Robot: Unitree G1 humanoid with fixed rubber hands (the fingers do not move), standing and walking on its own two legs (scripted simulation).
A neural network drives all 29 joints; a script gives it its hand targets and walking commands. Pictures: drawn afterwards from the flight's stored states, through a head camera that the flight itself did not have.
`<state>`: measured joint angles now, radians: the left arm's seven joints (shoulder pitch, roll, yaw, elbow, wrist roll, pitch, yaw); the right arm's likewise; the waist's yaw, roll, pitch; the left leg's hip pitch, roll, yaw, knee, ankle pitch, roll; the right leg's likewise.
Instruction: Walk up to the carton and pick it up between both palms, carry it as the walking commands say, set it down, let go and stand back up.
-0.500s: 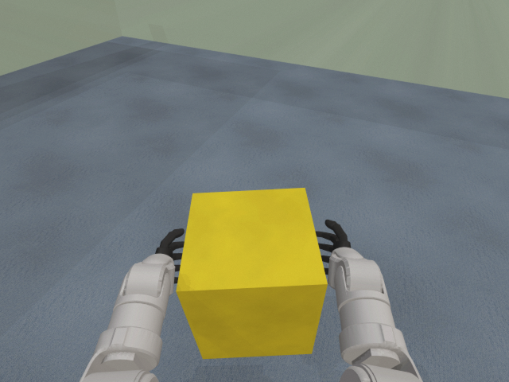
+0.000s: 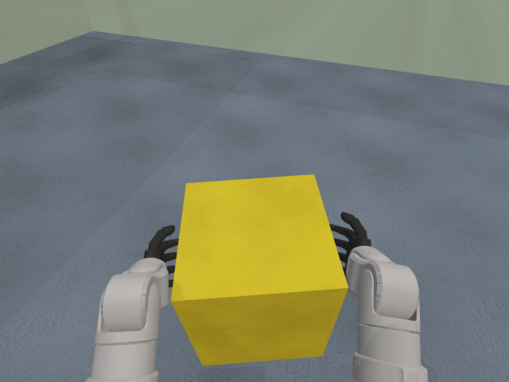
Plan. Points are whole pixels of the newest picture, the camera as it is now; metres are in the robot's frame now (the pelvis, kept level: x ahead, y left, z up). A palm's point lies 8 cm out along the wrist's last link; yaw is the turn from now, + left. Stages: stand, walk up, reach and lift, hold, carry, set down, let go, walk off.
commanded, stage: carry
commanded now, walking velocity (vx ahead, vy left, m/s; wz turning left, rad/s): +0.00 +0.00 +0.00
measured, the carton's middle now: (256, 273) +0.30 +0.00 +0.03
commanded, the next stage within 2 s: none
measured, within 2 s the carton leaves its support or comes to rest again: neither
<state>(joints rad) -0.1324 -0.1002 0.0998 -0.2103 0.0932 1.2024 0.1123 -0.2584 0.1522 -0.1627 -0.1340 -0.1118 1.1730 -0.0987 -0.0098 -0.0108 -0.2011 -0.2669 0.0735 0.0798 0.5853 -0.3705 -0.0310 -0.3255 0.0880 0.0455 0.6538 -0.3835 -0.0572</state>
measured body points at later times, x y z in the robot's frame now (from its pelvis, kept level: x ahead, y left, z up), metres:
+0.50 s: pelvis +0.10 -0.03 +0.00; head +0.09 -0.04 +0.45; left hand +0.36 +0.12 +0.07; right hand +0.38 -0.18 +0.09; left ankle +0.09 +0.10 -0.72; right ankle +0.00 -0.08 -0.72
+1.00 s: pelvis +0.22 -0.06 -0.01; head +0.23 -0.08 +0.44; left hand +0.49 +0.08 +0.06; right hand +0.50 -0.23 +0.07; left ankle +0.29 +0.05 -0.70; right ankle +0.05 -0.08 -0.72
